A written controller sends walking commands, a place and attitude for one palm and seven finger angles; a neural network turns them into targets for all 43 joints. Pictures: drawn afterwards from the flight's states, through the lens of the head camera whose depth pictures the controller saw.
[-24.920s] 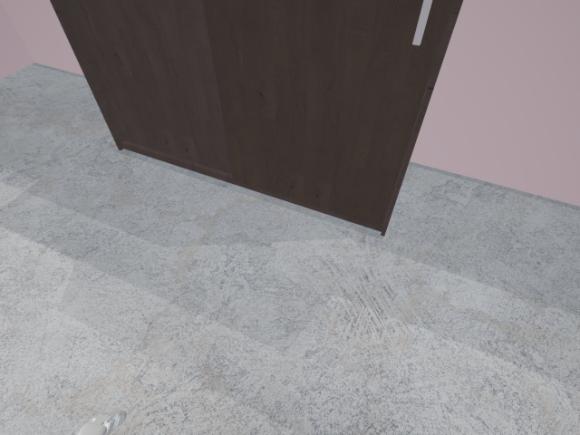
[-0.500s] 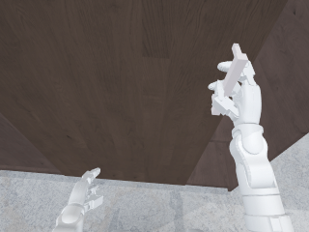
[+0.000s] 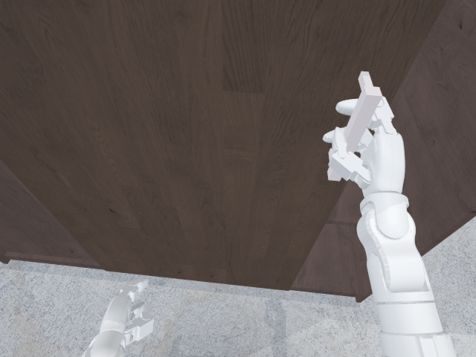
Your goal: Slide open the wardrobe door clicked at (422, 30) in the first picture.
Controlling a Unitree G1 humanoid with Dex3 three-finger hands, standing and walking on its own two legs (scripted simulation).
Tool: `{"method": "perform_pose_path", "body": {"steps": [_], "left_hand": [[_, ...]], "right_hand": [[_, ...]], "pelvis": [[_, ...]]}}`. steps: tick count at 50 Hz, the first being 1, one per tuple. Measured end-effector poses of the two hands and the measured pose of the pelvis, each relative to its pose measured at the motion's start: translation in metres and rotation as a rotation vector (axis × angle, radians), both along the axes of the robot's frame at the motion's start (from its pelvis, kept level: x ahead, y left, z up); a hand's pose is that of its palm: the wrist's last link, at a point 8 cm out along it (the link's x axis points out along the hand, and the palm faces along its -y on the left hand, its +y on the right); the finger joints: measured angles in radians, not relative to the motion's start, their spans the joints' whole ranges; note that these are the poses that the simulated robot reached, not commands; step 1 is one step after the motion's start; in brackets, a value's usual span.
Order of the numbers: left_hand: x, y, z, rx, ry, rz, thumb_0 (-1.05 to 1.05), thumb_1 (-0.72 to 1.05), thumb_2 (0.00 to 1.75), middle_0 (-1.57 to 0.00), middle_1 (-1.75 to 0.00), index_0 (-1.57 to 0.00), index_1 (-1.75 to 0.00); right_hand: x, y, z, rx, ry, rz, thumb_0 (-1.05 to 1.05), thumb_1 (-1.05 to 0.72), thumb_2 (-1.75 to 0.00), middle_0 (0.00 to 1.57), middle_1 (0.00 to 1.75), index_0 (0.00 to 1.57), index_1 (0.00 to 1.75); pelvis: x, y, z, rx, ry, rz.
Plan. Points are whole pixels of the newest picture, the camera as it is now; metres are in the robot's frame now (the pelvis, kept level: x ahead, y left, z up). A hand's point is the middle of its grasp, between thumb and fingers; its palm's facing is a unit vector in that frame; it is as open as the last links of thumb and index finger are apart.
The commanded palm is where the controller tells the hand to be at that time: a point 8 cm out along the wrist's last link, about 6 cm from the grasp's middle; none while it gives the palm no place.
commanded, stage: step sideways, sliding the door along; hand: right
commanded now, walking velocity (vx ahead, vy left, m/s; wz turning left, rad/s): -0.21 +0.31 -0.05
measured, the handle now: (348, 131) +0.41 -0.14 +0.17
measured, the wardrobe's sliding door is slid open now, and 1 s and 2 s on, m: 0.28 0.28 0.28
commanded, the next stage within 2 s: none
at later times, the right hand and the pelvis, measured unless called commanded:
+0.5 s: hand (338, 156) +0.36 -0.12 +0.17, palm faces +0.05 +1.00 -0.08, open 6.1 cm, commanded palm +0.35 -0.15 +0.18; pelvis +0.00 +0.00 +0.00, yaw +1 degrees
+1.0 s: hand (339, 156) +0.36 -0.12 +0.18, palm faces +0.01 +1.00 -0.09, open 6.2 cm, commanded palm +0.35 -0.16 +0.18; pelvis -0.01 -0.01 +0.00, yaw +1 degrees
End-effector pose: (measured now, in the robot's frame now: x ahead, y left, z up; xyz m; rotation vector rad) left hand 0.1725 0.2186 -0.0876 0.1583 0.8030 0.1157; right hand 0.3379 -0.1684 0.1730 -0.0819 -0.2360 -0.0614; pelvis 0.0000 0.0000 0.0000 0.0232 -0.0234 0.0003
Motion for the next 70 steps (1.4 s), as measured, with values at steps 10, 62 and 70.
{"method": "perform_pose_path", "body": {"steps": [10, 62, 70], "left_hand": [[0.01, -0.003, 0.009, 0.001, -0.04, -0.004, 0.01, 0.91, 0.9, -0.2, -0.3, -0.2, -0.3], [-0.029, -0.01, 0.003, 0.016, 0.005, 0.063, 0.01, 0.91, 0.9, -0.2, -0.3, -0.2, -0.3], [-0.03, -0.007, -0.002, 0.014, 0.01, 0.053, 0.01, 0.91, 0.9, -0.2, -0.3, -0.2, -0.3]], "right_hand": [[0.0, 0.0, 0.0, -0.001, 0.006, 0.008, 0.02, -0.76, -0.8, 0.45, 1.4, 0.24, 1.36], [0.002, -0.005, 0.003, -0.015, 0.025, 0.059, 0.03, -0.74, -0.78, 0.45, 1.4, 0.26, 1.35], [0.001, -0.004, 0.003, -0.016, 0.027, 0.044, 0.03, -0.74, -0.8, 0.45, 1.4, 0.26, 1.36]], "pelvis": [[0.0, -0.001, 0.002, 0.0, -0.001, 0.004], [-0.019, -0.014, 0.001, 0.001, -0.004, 0.013], [-0.019, -0.009, -0.001, 0.003, -0.008, 0.002]]}}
